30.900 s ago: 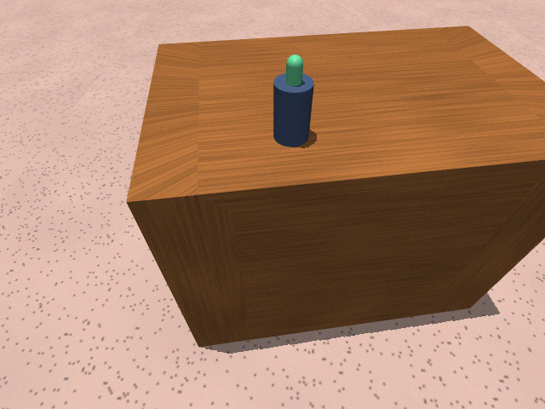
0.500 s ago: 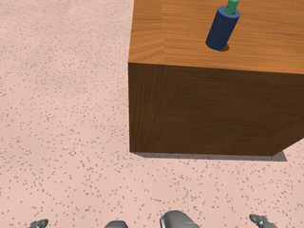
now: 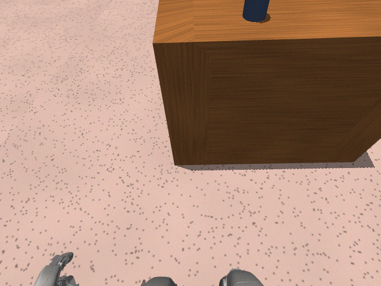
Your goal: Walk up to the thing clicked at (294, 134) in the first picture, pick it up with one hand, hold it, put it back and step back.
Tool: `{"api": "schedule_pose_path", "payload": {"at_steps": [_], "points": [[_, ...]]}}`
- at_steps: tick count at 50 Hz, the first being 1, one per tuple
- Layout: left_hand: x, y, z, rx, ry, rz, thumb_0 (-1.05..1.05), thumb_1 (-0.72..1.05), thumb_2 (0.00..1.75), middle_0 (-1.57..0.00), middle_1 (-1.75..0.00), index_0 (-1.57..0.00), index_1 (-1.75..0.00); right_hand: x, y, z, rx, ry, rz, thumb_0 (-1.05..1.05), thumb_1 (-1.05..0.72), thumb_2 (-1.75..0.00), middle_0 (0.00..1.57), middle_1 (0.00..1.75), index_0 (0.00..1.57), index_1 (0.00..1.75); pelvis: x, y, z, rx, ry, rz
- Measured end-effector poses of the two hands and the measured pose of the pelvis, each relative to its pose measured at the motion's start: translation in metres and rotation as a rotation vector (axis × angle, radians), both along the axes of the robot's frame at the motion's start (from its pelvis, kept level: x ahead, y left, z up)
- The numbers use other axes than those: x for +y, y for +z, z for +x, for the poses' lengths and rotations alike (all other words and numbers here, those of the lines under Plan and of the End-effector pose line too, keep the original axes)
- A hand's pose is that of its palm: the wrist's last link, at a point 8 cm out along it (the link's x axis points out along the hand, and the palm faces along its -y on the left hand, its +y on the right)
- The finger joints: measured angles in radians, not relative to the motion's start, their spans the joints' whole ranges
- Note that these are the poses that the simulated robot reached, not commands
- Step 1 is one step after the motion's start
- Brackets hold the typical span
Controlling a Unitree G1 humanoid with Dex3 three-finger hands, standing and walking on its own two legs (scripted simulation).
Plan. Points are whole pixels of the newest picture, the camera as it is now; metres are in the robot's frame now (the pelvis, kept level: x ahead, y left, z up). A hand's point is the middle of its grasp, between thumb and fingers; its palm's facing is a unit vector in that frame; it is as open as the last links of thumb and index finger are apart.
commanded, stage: step back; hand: right
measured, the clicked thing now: out of the picture +0.91 -0.22 +0.13
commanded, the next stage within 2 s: stand in 1.64 s
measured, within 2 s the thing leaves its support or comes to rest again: neither
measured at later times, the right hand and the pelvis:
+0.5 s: hand out of the picture -0.04 -0.31 -0.14, palm faces +0.00 +0.92 -0.39, open 7.4 cm; pelvis -0.18 -0.04 +0.00, yaw -4 degrees
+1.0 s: hand out of the picture -0.17 -0.29 -0.14, palm faces -0.07 +0.93 -0.36, open 7.4 cm; pelvis -0.24 -0.04 +0.00, yaw +1 degrees
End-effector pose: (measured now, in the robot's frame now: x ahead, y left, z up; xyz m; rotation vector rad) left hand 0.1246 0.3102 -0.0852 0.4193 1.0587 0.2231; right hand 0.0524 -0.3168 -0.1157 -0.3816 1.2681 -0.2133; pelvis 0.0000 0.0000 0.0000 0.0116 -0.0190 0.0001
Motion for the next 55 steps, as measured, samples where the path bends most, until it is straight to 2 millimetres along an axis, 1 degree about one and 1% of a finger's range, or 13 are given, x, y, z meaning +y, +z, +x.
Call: {"api": "schedule_pose_path", "payload": {"at_steps": [4, 10, 15, 20, 22, 25, 28, 35, 38, 41, 46, 52, 55], "points": [[0.005, -0.017, -0.013, -0.042, 0.009, -0.038, 0.01, 0.91, 0.90, -0.21, -0.30, -0.20, -0.30, 0.012, 0.000, -0.032, 0.030, 0.019, -0.010, 0.01, -0.91, -0.89, 0.20, 0.30, 0.20, 0.30, 0.004, -0.008, -0.031, -0.031, 0.011, 0.034], [-0.009, -0.021, -0.063, 0.018, 0.030, -0.100, 0.01, 0.91, 0.90, -0.21, -0.30, -0.20, -0.30, 0.011, 0.023, -0.055, -0.023, 0.036, -0.024, 0.01, -0.90, -0.89, 0.21, 0.30, 0.20, 0.30, 0.000, 0.006, -0.065, -0.018, 0.008, -0.029], [-0.017, -0.027, -0.114, 0.069, 0.030, -0.093, 0.01, 0.91, 0.90, -0.21, -0.30, -0.20, -0.30, -0.005, 0.032, -0.057, -0.116, 0.058, -0.045, 0.01, -0.90, -0.89, 0.21, 0.30, 0.20, 0.30, -0.012, 0.005, -0.100, -0.006, -0.025, -0.026], [-0.031, -0.033, -0.172, 0.123, 0.014, -0.048, 0.01, 0.91, 0.90, -0.21, -0.30, -0.20, -0.30, -0.029, 0.017, -0.068, -0.201, 0.062, -0.030, 0.00, -0.90, -0.89, 0.20, 0.30, 0.20, 0.30, -0.028, -0.009, -0.144, -0.019, -0.071, -0.030], [-0.038, -0.028, -0.199, 0.143, 0.019, -0.043, 0.01, 0.91, 0.90, -0.21, -0.30, -0.20, -0.30, -0.035, 0.011, -0.080, -0.211, 0.046, -0.017, 0.00, -0.90, -0.89, 0.20, 0.30, 0.20, 0.30, -0.032, -0.009, -0.160, -0.037, -0.049, -0.059], [-0.042, -0.016, -0.234, 0.155, 0.041, -0.032, 0.01, 0.91, 0.90, -0.21, -0.30, -0.20, -0.30, -0.034, 0.010, -0.106, -0.186, 0.024, 0.012, 0.00, -0.91, -0.89, 0.20, 0.30, 0.20, 0.30, -0.037, -0.001, -0.176, -0.027, -0.065, 0.002], [-0.039, -0.005, -0.259, 0.159, 0.064, -0.009, 0.01, 0.90, 0.90, -0.21, -0.30, -0.21, -0.31, -0.033, 0.008, -0.136, -0.152, 0.021, 0.033, 0.00, -0.91, -0.89, 0.20, 0.30, 0.20, 0.30, -0.038, 0.005, -0.191, -0.014, -0.047, 0.020], [-0.016, 0.001, -0.287, 0.051, 0.102, 0.019, 0.01, 0.90, 0.90, -0.21, -0.30, -0.21, -0.31, -0.026, -0.007, -0.207, -0.002, 0.069, 0.032, 0.01, -0.91, -0.89, 0.20, 0.30, 0.20, 0.30, -0.031, -0.001, -0.227, -0.008, 0.043, -0.005], [-0.004, -0.006, -0.302, 0.032, 0.122, 0.009, 0.01, 0.90, 0.90, -0.21, -0.30, -0.21, -0.31, -0.016, -0.006, -0.227, 0.022, 0.073, 0.031, 0.01, -0.91, -0.89, 0.20, 0.30, 0.20, 0.30, -0.026, -0.004, -0.239, -0.033, 0.054, 0.026], [-0.004, -0.010, -0.320, 0.069, 0.142, -0.021, 0.01, 0.91, 0.90, -0.21, -0.30, -0.20, -0.30, -0.009, 0.003, -0.241, -0.004, 0.060, 0.039, 0.01, -0.91, -0.89, 0.20, 0.30, 0.20, 0.30, -0.023, 0.002, -0.242, -0.037, 0.050, 0.017], [-0.012, -0.015, -0.336, 0.117, 0.141, -0.063, 0.01, 0.91, 0.90, -0.21, -0.30, -0.20, -0.30, -0.010, 0.014, -0.243, -0.047, 0.055, 0.039, 0.01, -0.90, -0.89, 0.21, 0.30, 0.20, 0.30, -0.028, 0.008, -0.244, -0.039, 0.040, 0.010], [-0.036, -0.020, -0.339, 0.141, 0.137, -0.070, 0.01, 0.91, 0.90, -0.21, -0.30, -0.20, -0.30, -0.028, 0.006, -0.221, -0.091, 0.048, 0.042, 0.01, -0.90, -0.89, 0.20, 0.30, 0.20, 0.30, -0.041, 0.002, -0.240, -0.051, 0.028, -0.027], [-0.046, -0.019, -0.339, 0.123, 0.144, -0.078, 0.01, 0.91, 0.90, -0.21, -0.30, -0.20, -0.30, -0.031, 0.005, -0.209, -0.084, 0.060, 0.042, 0.01, -0.91, -0.89, 0.20, 0.30, 0.20, 0.30, -0.044, 0.003, -0.235, -0.041, 0.030, -0.021]]}}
